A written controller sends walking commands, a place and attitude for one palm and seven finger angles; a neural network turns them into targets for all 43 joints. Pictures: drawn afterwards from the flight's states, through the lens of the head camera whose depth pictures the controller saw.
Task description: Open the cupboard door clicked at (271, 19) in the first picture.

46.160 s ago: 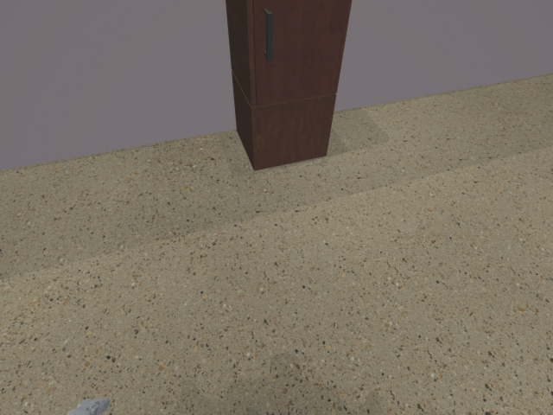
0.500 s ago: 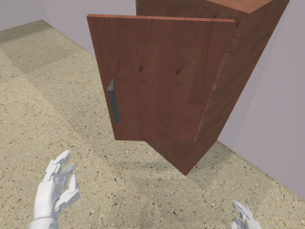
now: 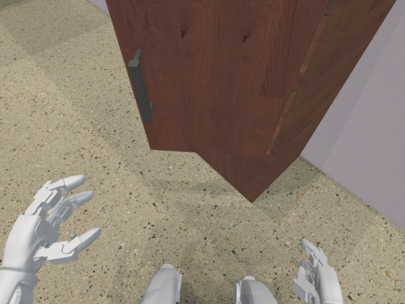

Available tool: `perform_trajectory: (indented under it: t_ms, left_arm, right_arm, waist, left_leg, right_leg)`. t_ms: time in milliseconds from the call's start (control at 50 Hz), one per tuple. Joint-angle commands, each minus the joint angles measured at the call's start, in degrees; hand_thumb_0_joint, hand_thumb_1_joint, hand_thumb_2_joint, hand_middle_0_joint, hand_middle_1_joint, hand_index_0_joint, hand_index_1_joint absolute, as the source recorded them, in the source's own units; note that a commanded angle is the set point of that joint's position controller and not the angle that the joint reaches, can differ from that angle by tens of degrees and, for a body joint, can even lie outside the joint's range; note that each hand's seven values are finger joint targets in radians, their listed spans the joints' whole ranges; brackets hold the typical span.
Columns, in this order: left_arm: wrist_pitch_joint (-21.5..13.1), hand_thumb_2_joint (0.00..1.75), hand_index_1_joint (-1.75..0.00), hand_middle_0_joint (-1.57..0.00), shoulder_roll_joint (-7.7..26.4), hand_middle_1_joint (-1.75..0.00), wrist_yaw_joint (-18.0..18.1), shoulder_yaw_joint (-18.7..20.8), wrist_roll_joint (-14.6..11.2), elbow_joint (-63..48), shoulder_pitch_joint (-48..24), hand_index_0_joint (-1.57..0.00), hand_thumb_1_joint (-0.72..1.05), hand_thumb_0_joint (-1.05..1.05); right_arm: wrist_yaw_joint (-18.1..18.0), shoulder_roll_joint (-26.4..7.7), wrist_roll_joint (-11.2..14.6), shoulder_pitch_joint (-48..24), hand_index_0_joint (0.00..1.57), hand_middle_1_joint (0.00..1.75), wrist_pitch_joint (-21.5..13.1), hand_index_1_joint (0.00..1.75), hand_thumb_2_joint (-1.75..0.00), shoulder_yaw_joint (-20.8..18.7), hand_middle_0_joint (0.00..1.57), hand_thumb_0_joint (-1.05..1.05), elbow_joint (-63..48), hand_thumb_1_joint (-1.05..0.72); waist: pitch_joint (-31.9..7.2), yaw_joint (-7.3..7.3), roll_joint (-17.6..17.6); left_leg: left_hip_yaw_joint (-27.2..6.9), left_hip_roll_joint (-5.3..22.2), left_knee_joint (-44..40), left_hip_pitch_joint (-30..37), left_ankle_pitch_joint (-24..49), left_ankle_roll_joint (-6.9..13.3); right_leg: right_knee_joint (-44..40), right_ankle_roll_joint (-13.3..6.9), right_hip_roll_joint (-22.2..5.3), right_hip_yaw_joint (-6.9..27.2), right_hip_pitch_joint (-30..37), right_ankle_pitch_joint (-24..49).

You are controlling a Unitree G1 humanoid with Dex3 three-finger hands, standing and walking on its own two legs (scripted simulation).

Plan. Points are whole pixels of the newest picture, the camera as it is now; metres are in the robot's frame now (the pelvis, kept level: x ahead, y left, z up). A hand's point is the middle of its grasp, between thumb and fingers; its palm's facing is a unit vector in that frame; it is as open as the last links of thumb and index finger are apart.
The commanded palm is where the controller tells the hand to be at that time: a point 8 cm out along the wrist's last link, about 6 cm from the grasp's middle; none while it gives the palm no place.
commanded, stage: raise the hand with hooked fingers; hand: left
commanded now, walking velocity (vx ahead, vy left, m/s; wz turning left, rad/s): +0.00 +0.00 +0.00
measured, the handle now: (143, 89) +0.56 +0.19 +0.06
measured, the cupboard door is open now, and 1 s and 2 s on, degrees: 43 43 43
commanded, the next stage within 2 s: move the hooked fingers beside the handle in 1.38 s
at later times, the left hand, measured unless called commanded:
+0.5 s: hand (46, 216) +0.25 +0.28 +0.06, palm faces +0.01 -1.00 -0.06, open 13.2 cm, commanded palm +0.22 +0.34 +0.07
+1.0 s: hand (41, 183) +0.30 +0.31 +0.07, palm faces +0.00 -1.00 -0.04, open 14.0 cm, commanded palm +0.27 +0.35 +0.08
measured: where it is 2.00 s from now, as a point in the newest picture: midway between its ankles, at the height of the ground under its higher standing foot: outside the picture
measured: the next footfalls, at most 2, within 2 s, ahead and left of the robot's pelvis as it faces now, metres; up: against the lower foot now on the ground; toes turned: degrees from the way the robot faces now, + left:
none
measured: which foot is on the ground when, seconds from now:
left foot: down 0.00-1.00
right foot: down 0.00-1.00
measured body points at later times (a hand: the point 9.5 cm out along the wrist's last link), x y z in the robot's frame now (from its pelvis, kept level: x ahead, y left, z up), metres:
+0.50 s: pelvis -0.01 +0.04 +0.01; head +0.06 +0.06 +0.46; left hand +0.24 +0.34 +0.07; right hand +0.17 -0.21 -0.05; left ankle +0.04 +0.14 -0.63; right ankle +0.01 -0.11 -0.63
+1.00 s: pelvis +0.01 +0.04 +0.02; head +0.09 +0.06 +0.46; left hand +0.29 +0.36 +0.08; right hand +0.16 -0.22 -0.06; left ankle +0.04 +0.14 -0.63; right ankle +0.01 -0.11 -0.63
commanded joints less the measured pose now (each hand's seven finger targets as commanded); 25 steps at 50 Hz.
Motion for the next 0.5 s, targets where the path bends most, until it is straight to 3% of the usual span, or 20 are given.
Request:
perform_trajectory:
  t_ms: [0,20,100,140,220,280,400,480]
  left_arm:
    - [-4.4,0.53,-0.86,-0.26,8.5,-0.86,1.6,7.0,-2.4,-8.7,1.7,-0.26,0.04,0.0]
    - [-4.9,0.52,-0.87,-0.26,9.3,-0.87,1.7,7.4,-2.5,-6.9,0.5,-0.26,0.01,0.0]
    - [-7.8,0.48,-0.93,-0.27,9.0,-0.93,1.6,5.1,-1.6,-6.9,-2.7,-0.27,-0.08,0.0]
    - [-8.3,0.46,-0.96,-0.27,10.2,-0.96,1.4,4.8,-1.1,-7.8,-4.5,-0.27,-0.13,0.0]
    - [-7.6,0.42,-1.02,-0.28,12.3,-1.02,2.2,6.4,-1.0,-7.3,-6.5,-0.28,-0.22,0.0]
    - [-7.2,0.39,-1.07,-0.29,12.1,-1.07,2.8,6.1,-0.8,-8.6,-7.7,-0.29,-0.29,0.0]
    - [-5.0,0.33,-1.15,-0.29,12.8,-1.15,3.0,5.7,0.1,-7.9,-10.3,-0.29,-0.43,0.0]
    - [-3.4,0.3,-1.2,-0.3,13.5,-1.2,2.2,6.0,0.2,-5.7,-12.6,-0.3,-0.5,0.0]
  right_arm:
    - [-0.5,-9.3,0.0,-2.2,0.2,0.3,-3.9,0.3,-0.9,-4.3,0.2,0.0,-9.5,-0.9]
    - [-0.6,-9.7,-0.1,-1.9,0.2,0.3,-3.9,0.3,-0.9,-4.2,0.2,0.0,-9.4,-0.9]
    - [-0.6,-11.1,0.2,-0.3,0.2,0.3,-4.5,0.3,-0.9,-4.1,0.2,0.0,-9.4,-0.9]
    - [-0.6,-11.7,0.1,0.4,0.2,0.3,-4.7,0.3,-0.9,-3.9,0.2,0.0,-10.0,-0.9]
    - [-0.9,-12.5,0.2,1.5,0.2,0.3,-4.5,0.3,-0.9,-3.8,0.2,0.0,-10.2,-0.9]
    - [-0.7,-12.6,0.3,1.7,0.2,0.3,-4.2,0.3,-0.9,-3.4,0.2,0.0,-10.8,-0.9]
    - [-0.3,-13.3,0.1,2.6,0.2,0.3,-3.5,0.3,-0.9,-2.9,0.2,0.0,-11.4,-0.9]
    - [-0.1,-13.6,0.0,3.2,0.2,0.3,-3.1,0.3,-0.9,-2.5,0.2,0.0,-11.8,-0.9]
  waist:
    - [-15.0,0.7,-3.1]
    - [-13.5,0.51,-4.9]
    - [-11.8,-0.42,-2.0]
    - [-12.7,-0.05,-0.2]
    - [-12.1,-0.19,0.0]
    - [-12.5,-0.06,3.3]
    - [-12.6,-0.66,5.6]
    - [-12.4,-0.89,4.8]
  left_leg:
    - [2.5,-3.1,-8.8,7.7,16.0,3.4]
    - [2.3,-3.0,-8.5,6.7,15.6,3.4]
    - [2.4,-3.1,-10.7,8.7,11.4,3.7]
    - [2.3,-3.1,-11.8,10.4,10.8,3.8]
    - [1.7,-3.1,-13.8,11.8,9.3,3.8]
    - [1.4,-3.2,-15.6,14.3,8.8,3.5]
    - [0.4,-2.9,-17.2,17.1,9.2,3.0]
    - [-0.3,-2.7,-17.6,18.2,10.9,2.6]
  right_leg:
    - [-14.6,2.5,-0.5,7.5,12.9,15.7]
    - [-14.6,2.2,-0.3,7.7,12.6,14.3]
    - [-15.3,1.3,0.3,6.1,7.8,5.5]
    - [-14.6,0.7,0.6,5.2,7.3,4.7]
    - [-14.2,0.4,1.2,3.3,6.6,4.7]
    - [-13.8,0.3,1.2,2.2,6.4,5.8]
    - [-13.7,0.1,1.5,0.9,5.6,7.9]
    - [-13.6,0.0,1.9,0.4,5.6,9.4]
